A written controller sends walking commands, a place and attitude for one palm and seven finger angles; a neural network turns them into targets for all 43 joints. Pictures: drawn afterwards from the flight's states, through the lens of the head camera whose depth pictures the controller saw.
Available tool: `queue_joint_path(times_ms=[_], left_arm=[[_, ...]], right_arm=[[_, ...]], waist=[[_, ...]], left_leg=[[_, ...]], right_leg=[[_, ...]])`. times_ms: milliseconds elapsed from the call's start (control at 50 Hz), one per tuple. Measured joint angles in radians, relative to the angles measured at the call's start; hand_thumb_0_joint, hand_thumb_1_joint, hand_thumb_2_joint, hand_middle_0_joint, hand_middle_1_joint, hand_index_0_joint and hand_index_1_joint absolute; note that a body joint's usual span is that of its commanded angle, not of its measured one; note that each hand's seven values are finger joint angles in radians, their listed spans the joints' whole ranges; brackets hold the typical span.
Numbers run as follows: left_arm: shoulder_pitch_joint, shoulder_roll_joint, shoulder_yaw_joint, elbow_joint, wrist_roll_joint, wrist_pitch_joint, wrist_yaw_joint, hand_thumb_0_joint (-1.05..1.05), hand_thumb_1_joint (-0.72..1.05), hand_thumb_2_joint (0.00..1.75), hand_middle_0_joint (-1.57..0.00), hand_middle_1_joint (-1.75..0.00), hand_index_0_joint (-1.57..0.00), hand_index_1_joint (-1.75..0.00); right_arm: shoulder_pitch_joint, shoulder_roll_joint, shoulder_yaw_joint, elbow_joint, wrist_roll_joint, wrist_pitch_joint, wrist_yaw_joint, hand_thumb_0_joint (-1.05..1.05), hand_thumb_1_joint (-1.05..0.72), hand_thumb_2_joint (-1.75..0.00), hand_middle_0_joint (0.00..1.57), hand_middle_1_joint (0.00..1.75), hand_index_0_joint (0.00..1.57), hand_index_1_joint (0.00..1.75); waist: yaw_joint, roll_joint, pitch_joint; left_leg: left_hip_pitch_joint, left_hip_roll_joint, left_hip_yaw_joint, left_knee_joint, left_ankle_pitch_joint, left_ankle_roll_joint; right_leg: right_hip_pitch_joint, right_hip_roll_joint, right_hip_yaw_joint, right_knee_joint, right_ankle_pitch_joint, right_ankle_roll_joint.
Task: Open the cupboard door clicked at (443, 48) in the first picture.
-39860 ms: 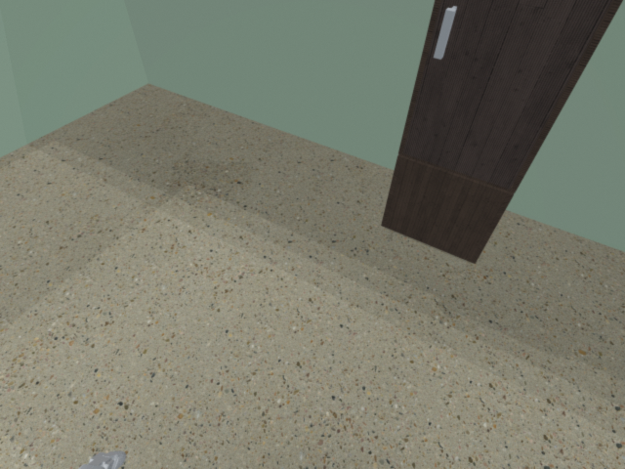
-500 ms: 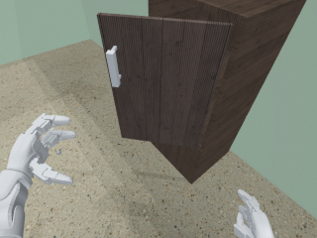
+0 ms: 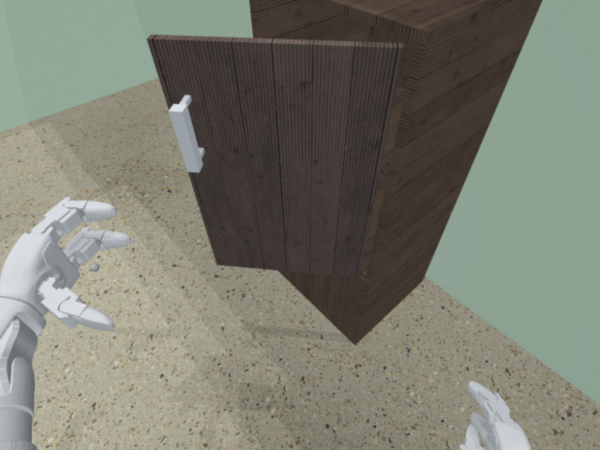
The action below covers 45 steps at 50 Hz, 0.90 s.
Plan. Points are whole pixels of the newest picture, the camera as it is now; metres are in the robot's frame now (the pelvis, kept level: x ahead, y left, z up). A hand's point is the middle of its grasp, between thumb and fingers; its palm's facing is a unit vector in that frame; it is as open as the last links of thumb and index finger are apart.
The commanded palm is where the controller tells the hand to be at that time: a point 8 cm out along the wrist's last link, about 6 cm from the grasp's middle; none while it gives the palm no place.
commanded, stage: raise the hand with hooked fingers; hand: left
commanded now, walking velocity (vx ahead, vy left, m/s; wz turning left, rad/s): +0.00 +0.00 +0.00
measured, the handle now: (190, 133) +0.60 +0.24 +0.11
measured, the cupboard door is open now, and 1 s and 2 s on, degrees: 42 42 42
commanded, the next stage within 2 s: move the hooked fingers beside the handle in 0.28 s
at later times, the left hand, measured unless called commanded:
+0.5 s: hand (84, 267) +0.29 +0.28 +0.12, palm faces +0.01 -1.00 -0.02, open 14.0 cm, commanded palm +0.28 +0.33 +0.13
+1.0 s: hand (117, 209) +0.39 +0.28 +0.12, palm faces -0.01 -1.00 -0.02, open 14.0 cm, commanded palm +0.37 +0.33 +0.12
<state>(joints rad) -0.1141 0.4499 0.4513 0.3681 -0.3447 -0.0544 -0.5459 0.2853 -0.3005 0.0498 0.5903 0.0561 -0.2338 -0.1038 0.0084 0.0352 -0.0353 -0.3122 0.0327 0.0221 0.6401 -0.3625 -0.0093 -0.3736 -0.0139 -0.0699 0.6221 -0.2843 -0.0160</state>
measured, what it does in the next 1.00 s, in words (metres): stands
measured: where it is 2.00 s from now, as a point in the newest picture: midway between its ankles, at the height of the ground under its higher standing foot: outside the picture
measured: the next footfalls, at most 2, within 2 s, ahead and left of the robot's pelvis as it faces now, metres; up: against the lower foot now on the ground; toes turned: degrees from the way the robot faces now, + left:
none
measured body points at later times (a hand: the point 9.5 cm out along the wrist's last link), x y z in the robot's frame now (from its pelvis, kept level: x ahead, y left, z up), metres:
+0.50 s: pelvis -0.01 +0.01 +0.00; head +0.00 +0.00 +0.45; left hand +0.28 +0.34 +0.13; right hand +0.16 -0.23 -0.07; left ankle -0.02 +0.12 -0.73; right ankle +0.02 -0.11 -0.73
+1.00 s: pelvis +0.00 +0.01 +0.00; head +0.04 +0.02 +0.44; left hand +0.38 +0.34 +0.13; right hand +0.08 -0.25 -0.10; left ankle -0.02 +0.13 -0.73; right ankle +0.02 -0.11 -0.72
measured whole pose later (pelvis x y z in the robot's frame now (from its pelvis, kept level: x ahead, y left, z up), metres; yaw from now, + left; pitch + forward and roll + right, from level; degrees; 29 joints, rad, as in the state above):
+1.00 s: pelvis +0.00 +0.01 +0.00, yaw -1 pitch +7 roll -1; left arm -0.52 0.55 0.47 0.81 -0.24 -0.16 -0.52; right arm 0.37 -0.30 0.06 0.61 0.04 -0.15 -0.08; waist -0.05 0.01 -0.04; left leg -0.43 0.02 0.04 0.67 -0.37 0.01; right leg -0.49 -0.02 -0.05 0.64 -0.27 0.00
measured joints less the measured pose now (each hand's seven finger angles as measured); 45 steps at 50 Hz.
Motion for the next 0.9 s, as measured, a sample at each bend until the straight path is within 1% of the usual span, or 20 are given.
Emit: queue_joint_path(times_ms=[80,160,220,320,420,500,600,680,800,900], left_arm=[[0.01,-0.022,0.003,-0.016,0.009,-0.021,0.025,-0.01,-0.5,0.31,-0.3,-1.2,-0.3,-1.2],[0.003,-0.023,-0.001,-0.017,0.021,-0.027,0.042,-0.01,-0.5,0.3,-0.3,-1.2,-0.3,-1.2],[-0.001,-0.016,-0.003,-0.015,0.021,-0.027,0.037,-0.01,-0.5,0.3,-0.3,-1.2,-0.3,-1.2],[-0.015,-0.005,-0.003,0.014,0.006,-0.02,0.014,-0.01,-0.5,0.3,-0.3,-1.2,-0.3,-1.2],[-0.025,-0.005,-0.01,0.03,0.011,-0.013,0.009,-0.01,-0.5,0.3,-0.3,-1.2,-0.3,-1.2],[-0.085,0.0,-0.019,0.088,0.027,-0.022,0.016,-0.01,-0.5,0.3,-0.3,-1.2,-0.3,-1.2],[-0.206,0.02,-0.04,0.184,0.055,-0.044,0.03,-0.01,-0.51,0.3,-0.3,-1.2,-0.3,-1.2],[-0.288,0.034,-0.058,0.257,0.071,-0.057,0.025,-0.01,-0.51,0.3,-0.3,-1.2,-0.3,-1.2],[-0.362,0.061,-0.038,0.369,0.084,-0.06,0.023,-0.01,-0.5,0.3,-0.3,-1.2,-0.3,-1.2],[-0.367,0.069,-0.006,0.389,0.097,-0.086,0.033,-0.01,-0.5,0.31,-0.3,-1.2,-0.3,-1.2]], right_arm=[[0.001,0.004,-0.003,-0.002,-0.001,-0.002,-0.002,0.01,-0.9,-0.9,0.2,0.3,0.2,0.3],[-0.003,0.011,0.001,-0.003,0.0,-0.005,-0.009,0.01,-0.9,-0.9,0.2,0.3,0.2,0.3],[-0.008,0.017,0.007,-0.001,0.0,-0.007,-0.013,0.01,-0.9,-0.9,0.2,0.3,0.2,0.3],[-0.015,0.024,0.017,0.002,0.001,-0.007,-0.013,0.01,-0.9,-0.9,0.2,0.3,0.2,0.3],[-0.017,0.024,0.02,-0.001,0.001,-0.006,-0.012,0.01,-0.9,-0.9,0.2,0.3,0.2,0.3],[-0.02,0.021,0.023,0.007,0.001,-0.006,-0.019,0.01,-0.9,-0.9,0.2,0.3,0.2,0.3],[-0.019,0.019,0.025,0.02,0.001,-0.006,-0.029,0.01,-0.9,-0.9,0.2,0.3,0.2,0.3],[-0.007,0.015,0.026,0.029,-0.002,0.0,-0.027,0.01,-0.9,-0.9,0.2,0.3,0.2,0.3],[0.027,0.009,0.021,0.022,-0.007,0.027,-0.005,0.01,-0.9,-0.9,0.2,0.3,0.2,0.3],[0.065,0.002,0.011,0.014,-0.014,0.055,0.014,0.01,-0.9,-0.9,0.2,0.3,0.2,0.3]], waist=[[0.004,-0.007,0.005],[0.008,-0.006,0.014],[0.01,-0.003,0.012],[0.014,-0.001,0.005],[0.017,-0.002,0.006],[0.017,-0.008,0.017],[0.008,-0.017,0.031],[-0.011,-0.018,0.023],[-0.044,-0.021,0.004],[-0.054,-0.022,-0.004]], left_leg=[[0.006,0.002,0.001,-0.001,0.001,-0.002],[0.015,0.002,-0.003,-0.006,0.005,-0.002],[0.02,0.0,-0.003,-0.011,0.008,-0.001],[0.02,-0.002,-0.003,-0.012,0.01,0.002],[0.016,-0.006,-0.002,-0.008,0.01,0.006],[0.003,-0.01,-0.009,0.002,0.011,0.008],[-0.024,-0.015,-0.015,0.013,0.014,0.011],[-0.047,-0.018,-0.01,0.016,0.015,0.015],[-0.077,-0.019,0.009,0.019,0.009,0.019],[-0.095,-0.015,0.022,0.023,0.002,0.02]], right_leg=[[0.005,0.002,0.001,0.0,0.001,-0.002],[0.017,0.002,-0.003,-0.008,0.005,-0.002],[0.022,0.001,-0.003,-0.014,0.008,-0.001],[0.024,-0.002,-0.002,-0.016,0.011,0.001],[0.022,-0.005,-0.001,-0.016,0.013,0.005],[0.015,-0.009,-0.007,-0.013,0.015,0.007],[-0.006,-0.015,-0.013,-0.009,0.021,0.01],[-0.03,-0.018,-0.007,-0.006,0.023,0.013],[-0.073,-0.018,0.012,0.008,0.019,0.017],[-0.098,-0.013,0.025,0.014,0.016,0.018]])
